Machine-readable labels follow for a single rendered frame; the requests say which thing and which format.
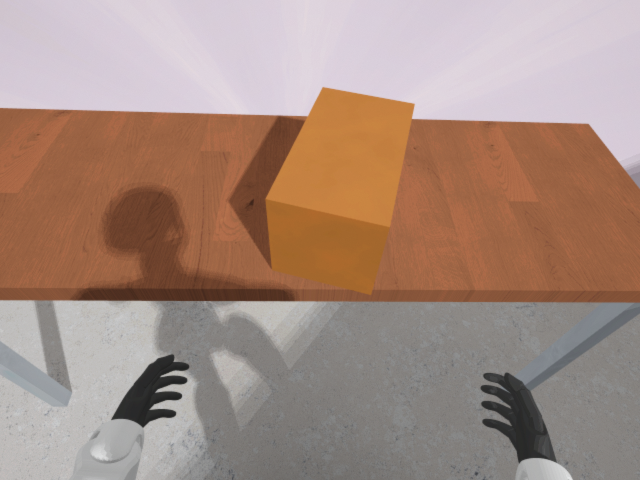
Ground robot left forearm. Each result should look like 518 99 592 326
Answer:
69 419 144 480

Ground carton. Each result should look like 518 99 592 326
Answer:
265 87 415 295

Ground robot right forearm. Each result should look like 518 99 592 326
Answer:
515 458 573 480

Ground right robot hand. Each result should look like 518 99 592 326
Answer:
481 373 557 463

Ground table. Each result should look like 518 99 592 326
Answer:
0 108 640 407

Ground left robot hand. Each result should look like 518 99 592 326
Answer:
111 354 189 428

